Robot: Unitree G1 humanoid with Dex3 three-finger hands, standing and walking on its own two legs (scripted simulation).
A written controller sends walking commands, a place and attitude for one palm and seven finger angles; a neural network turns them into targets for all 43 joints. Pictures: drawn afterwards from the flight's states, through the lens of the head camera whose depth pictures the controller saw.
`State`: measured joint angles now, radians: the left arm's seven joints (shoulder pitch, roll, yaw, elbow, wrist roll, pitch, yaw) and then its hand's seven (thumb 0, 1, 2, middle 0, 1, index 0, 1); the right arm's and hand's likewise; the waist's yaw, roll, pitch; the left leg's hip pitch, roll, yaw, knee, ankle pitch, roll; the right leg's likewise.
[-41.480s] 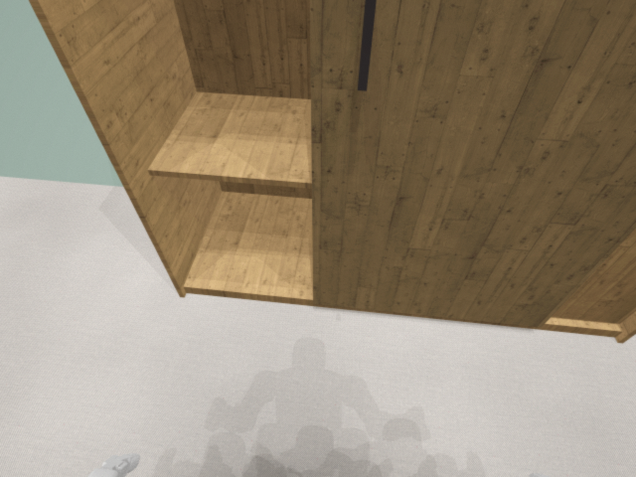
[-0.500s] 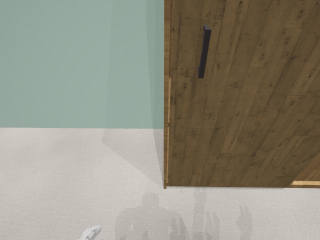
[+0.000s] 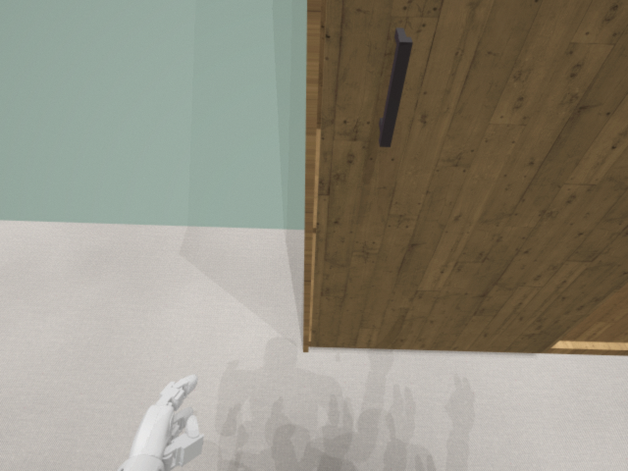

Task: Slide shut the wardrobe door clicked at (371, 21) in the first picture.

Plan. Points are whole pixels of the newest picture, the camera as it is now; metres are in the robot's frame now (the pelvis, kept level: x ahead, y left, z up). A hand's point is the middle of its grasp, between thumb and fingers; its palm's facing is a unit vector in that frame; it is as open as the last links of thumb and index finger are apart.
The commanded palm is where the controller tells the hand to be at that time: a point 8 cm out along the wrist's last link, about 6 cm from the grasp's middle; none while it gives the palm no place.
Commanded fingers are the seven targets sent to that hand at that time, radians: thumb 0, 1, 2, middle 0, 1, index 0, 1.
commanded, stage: stop stepping back and stand still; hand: right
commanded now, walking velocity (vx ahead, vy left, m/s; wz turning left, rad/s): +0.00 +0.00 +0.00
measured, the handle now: (392, 90) +0.58 -0.07 +0.20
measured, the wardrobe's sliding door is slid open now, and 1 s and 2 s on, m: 0.00 0.00 0.00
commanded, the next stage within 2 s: let the arm hang, fingers relaxed in 0.24 s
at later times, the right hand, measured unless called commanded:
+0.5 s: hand (537, 456) +0.17 -0.26 -0.04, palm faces +0.10 +0.89 -0.45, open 7.4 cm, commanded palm none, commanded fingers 0.00 -0.90 -0.90 0.20 0.30 0.20 0.30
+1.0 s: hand out of the picture -0.05 -0.19 -0.17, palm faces +0.04 +0.97 -0.23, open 7.3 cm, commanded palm none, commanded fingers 0.00 -0.90 -0.90 0.20 0.30 0.20 0.30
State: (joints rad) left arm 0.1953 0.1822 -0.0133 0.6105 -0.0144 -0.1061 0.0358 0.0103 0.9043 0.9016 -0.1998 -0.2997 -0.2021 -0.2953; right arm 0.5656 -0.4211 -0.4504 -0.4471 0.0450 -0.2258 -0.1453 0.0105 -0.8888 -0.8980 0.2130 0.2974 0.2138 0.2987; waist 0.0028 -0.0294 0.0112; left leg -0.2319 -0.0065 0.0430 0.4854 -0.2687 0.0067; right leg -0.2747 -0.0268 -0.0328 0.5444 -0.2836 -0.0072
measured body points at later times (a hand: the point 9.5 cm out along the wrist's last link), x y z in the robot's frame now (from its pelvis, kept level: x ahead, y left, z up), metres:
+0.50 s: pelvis -0.01 -0.01 -0.01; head -0.01 +0.03 +0.44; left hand +0.16 +0.25 -0.12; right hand +0.17 -0.30 -0.01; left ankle -0.01 +0.12 -0.74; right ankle +0.00 -0.11 -0.74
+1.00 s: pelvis -0.02 -0.01 +0.01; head +0.00 +0.00 +0.45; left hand -0.04 +0.21 -0.16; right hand -0.05 -0.24 -0.15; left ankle -0.01 +0.12 -0.74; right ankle +0.00 -0.11 -0.74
